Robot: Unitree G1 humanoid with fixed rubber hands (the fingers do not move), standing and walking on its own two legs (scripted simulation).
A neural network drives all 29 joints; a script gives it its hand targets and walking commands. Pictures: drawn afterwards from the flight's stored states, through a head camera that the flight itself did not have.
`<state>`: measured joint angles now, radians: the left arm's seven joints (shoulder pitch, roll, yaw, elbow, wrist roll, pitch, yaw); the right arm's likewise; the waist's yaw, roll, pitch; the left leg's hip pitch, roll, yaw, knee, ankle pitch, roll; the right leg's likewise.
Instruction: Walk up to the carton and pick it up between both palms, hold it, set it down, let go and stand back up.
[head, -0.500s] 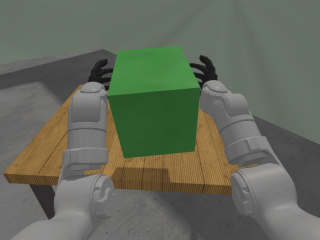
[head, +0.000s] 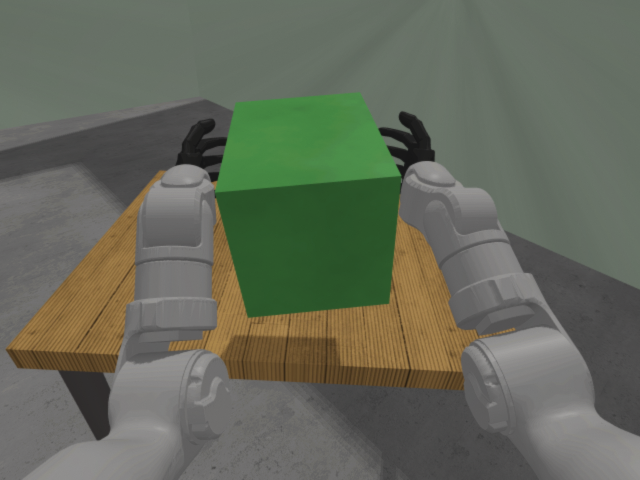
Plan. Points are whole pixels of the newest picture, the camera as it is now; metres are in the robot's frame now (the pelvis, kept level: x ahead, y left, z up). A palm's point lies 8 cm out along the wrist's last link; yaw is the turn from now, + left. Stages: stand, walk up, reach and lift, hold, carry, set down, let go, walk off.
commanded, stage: hold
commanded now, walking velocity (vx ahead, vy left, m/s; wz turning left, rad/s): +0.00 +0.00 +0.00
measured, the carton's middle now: (307, 197) +0.39 +0.00 +0.24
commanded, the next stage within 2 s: none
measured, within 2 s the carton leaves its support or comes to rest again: neither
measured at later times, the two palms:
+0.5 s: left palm (194, 181) +0.37 +0.13 +0.28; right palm (419, 174) +0.37 -0.12 +0.29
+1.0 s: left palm (194, 181) +0.37 +0.14 +0.27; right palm (417, 172) +0.37 -0.12 +0.29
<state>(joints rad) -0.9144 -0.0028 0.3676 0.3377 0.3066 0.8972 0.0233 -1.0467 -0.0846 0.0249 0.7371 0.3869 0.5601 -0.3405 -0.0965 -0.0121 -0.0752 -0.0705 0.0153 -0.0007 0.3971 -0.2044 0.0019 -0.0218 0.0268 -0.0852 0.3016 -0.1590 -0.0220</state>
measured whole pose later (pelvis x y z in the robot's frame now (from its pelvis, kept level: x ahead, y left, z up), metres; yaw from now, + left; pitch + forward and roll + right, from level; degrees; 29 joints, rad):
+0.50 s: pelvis +0.00 +0.00 +0.00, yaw +1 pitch -7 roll -1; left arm -0.90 -0.01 0.37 0.31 0.30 0.89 0.02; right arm -1.04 -0.08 0.02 0.70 0.38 0.57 -0.35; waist -0.11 -0.01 -0.08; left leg -0.08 0.01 -0.01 0.40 -0.20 0.00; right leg -0.02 0.03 -0.09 0.30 -0.16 -0.02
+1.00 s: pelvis +0.00 +0.00 +0.00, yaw +1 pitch -6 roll -1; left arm -0.92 0.00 0.38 0.34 0.29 0.88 0.01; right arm -1.05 -0.08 0.01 0.72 0.37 0.59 -0.35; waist -0.11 -0.01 -0.09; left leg -0.09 0.01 -0.02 0.39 -0.20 0.00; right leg -0.04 0.03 -0.10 0.30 -0.16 -0.03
